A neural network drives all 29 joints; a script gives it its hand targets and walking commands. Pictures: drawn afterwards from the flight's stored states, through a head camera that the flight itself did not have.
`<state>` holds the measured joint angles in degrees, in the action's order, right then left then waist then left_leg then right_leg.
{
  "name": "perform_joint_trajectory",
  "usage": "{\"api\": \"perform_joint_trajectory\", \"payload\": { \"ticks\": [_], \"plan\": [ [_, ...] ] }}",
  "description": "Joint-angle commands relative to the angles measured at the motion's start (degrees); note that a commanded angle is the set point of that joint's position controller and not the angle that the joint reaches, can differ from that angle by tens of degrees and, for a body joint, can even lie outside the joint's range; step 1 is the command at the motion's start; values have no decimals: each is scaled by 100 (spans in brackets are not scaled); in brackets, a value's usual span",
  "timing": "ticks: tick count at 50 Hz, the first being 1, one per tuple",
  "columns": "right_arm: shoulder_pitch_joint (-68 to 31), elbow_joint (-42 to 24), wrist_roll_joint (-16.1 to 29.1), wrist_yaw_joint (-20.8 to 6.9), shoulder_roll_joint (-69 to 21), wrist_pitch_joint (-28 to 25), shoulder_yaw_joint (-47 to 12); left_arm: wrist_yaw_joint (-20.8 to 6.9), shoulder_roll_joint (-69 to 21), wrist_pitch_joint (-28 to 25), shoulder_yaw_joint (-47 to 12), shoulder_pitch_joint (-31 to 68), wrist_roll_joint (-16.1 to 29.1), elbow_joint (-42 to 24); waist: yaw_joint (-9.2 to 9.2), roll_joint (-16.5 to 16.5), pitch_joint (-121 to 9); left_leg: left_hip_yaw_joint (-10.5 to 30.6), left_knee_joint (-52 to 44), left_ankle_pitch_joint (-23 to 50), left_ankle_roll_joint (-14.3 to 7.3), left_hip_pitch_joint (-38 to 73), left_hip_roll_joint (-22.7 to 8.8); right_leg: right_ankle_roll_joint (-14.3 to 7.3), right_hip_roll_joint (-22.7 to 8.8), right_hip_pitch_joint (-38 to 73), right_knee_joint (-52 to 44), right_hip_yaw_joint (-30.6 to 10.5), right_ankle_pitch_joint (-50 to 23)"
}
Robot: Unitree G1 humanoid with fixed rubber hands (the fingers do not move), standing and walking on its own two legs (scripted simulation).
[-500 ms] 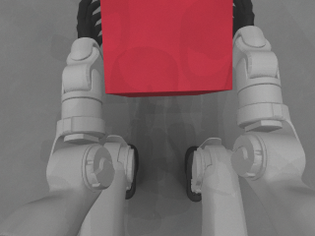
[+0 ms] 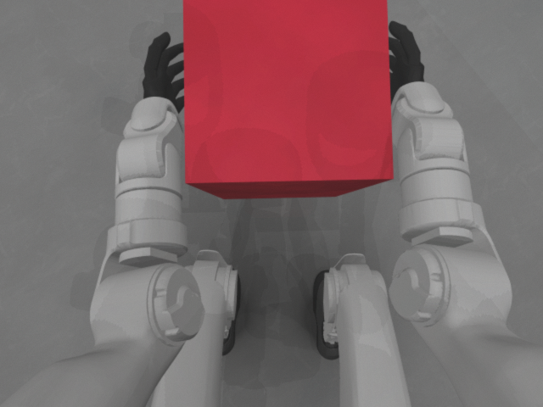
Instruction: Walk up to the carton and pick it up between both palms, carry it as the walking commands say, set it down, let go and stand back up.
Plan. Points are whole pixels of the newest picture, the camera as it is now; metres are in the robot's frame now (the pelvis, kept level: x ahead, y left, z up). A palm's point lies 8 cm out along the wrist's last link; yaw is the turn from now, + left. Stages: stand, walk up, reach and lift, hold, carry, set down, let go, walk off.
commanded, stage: reach and lift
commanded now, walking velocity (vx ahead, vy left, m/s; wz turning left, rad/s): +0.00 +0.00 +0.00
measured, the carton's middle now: (281, 117) +0.51 +0.00 -0.14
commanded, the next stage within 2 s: none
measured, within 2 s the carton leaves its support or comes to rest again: neither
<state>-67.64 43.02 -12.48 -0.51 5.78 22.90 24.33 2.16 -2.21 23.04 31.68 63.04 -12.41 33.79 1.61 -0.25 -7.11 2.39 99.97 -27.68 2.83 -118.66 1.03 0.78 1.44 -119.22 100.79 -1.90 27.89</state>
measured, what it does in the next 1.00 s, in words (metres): rises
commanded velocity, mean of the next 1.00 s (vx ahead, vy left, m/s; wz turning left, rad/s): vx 0.00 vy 0.00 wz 0.00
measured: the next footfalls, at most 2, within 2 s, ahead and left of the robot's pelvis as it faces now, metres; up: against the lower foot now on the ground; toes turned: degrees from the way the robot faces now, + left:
none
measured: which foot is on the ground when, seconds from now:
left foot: down 0.00-1.00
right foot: down 0.00-1.00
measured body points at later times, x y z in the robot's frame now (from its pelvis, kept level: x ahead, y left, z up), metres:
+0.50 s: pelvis +0.01 +0.00 +0.06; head +0.26 -0.01 +0.43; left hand +0.50 +0.16 +0.00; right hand +0.52 -0.15 +0.00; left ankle +0.11 +0.14 -0.45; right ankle +0.11 -0.12 -0.45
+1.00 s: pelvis +0.03 +0.00 +0.12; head +0.23 -0.01 +0.52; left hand +0.47 +0.16 +0.07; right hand +0.50 -0.15 +0.07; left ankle +0.11 +0.14 -0.45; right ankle +0.11 -0.12 -0.45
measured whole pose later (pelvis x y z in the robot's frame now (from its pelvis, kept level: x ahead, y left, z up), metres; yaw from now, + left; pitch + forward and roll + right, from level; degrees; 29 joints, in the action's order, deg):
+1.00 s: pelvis +0.03 +0.00 +0.12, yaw +0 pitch +38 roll +0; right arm -50.0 38.9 -15.0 -2.2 -0.8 23.0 25.0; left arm 0.4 -7.3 23.3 30.0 44.9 -14.2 29.7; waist 1.4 0.0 -13.2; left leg 2.8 77.7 -25.2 2.3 -90.6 0.7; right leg 0.5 1.1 -90.8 78.3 -1.6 25.6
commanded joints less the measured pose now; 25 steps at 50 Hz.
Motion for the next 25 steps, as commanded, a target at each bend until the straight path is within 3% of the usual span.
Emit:
{"api": "perform_joint_trajectory", "payload": {
  "ticks": [1,10,25],
  "plan": [
    [-3240,97,840,-1441,-6020,-66,-2609,-1443,-5575,38,-3119,3785,880,316,18,291,-6064,-754,-922,1122,-107,3157,804,-8,751,3690,-1069,586,-1160],
    [-2931,-40,877,-1447,-6212,-13,-2734,-1455,-5747,89,-3379,3507,975,144,-31,249,-6240,-703,-1231,1349,-88,3613,818,15,757,4071,-1375,568,-1391],
    [-2425,177,708,-1503,-6358,10,-2521,-1450,-5905,124,-3151,2914,737,342,-23,219,-5680,-608,-1899,1103,-101,4122,820,24,744,4422,-2050,510,-1133]
  ]
}}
